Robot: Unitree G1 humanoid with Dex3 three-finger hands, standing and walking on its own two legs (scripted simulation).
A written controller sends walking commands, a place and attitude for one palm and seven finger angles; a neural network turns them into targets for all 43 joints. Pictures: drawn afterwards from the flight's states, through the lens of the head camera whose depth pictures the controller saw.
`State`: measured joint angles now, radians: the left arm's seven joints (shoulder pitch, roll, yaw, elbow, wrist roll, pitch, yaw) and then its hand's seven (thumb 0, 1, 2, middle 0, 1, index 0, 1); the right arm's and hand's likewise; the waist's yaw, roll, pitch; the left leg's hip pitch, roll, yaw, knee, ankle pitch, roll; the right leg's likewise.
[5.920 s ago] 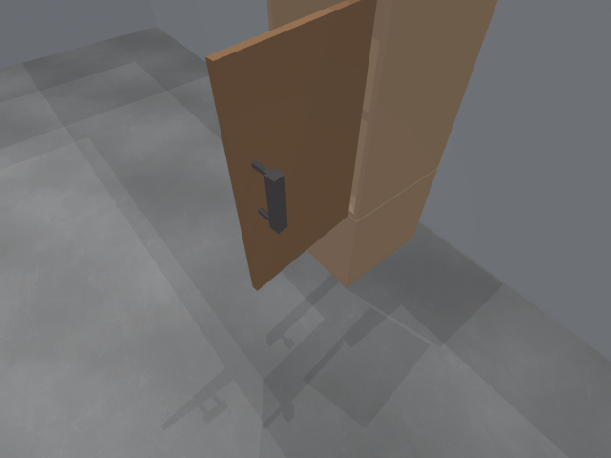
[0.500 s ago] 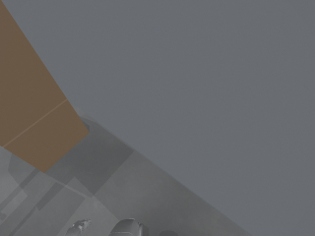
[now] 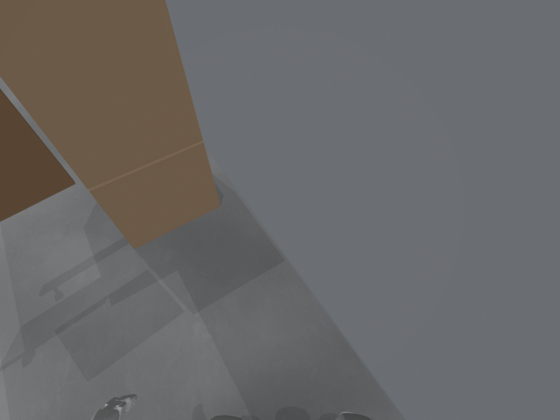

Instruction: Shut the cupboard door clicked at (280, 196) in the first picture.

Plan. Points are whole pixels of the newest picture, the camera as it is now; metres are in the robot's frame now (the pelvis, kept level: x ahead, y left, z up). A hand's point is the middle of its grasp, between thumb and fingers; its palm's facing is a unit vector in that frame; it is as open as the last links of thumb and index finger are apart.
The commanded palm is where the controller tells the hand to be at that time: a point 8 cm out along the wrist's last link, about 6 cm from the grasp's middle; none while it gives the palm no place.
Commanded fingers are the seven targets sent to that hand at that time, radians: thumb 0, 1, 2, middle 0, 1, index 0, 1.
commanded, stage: turn to face it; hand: left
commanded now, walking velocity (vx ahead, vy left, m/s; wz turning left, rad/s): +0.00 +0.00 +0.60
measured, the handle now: out of the picture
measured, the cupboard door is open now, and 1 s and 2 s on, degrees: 97 97 97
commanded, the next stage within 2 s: take the last steps up to it in 1.04 s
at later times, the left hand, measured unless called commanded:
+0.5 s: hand out of the picture -0.02 +0.21 -0.18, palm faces +0.36 -0.90 -0.23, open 7.4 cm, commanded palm none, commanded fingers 0.00 0.90 0.90 -0.20 -0.30 -0.20 -0.30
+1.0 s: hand out of the picture +0.01 +0.15 -0.14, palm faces +0.54 -0.80 -0.26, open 7.4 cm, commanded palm none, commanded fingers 0.00 0.90 0.90 -0.20 -0.30 -0.20 -0.30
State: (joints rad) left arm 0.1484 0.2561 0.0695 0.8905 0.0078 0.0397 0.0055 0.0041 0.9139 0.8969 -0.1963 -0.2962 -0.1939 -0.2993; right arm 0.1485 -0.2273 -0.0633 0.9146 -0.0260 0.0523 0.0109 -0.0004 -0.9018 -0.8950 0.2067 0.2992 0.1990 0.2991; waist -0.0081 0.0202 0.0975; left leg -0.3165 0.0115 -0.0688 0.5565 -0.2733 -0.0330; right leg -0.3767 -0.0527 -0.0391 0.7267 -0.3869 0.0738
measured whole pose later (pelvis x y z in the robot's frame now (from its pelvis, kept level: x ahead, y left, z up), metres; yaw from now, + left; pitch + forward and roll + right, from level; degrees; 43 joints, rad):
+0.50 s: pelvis +0.00 +0.00 -0.01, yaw +20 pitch +2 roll +0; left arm 0.19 0.26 0.07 0.94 0.02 0.07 0.02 0.00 0.91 0.90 -0.20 -0.30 -0.20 -0.30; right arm 0.10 -0.22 -0.06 0.89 -0.02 0.03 0.02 0.00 -0.91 -0.90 0.20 0.30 0.20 0.30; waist 0.01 -0.06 0.12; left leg -0.33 0.00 0.06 0.63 -0.33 0.04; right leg -0.43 -0.13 -0.11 1.03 -0.53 0.07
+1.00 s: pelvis +0.04 -0.06 +0.01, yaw +35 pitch +0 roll +2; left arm 0.17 0.16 0.02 0.90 0.02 0.01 0.02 0.00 0.91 0.90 -0.20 -0.30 -0.20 -0.30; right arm 0.16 -0.25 -0.09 0.97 -0.02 0.09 0.02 0.00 -0.91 -0.90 0.20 0.30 0.19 0.30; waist -0.04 0.04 0.10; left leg -0.50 0.00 -0.02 1.15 -0.42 -0.06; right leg -0.21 -0.07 -0.14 0.52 -0.31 -0.02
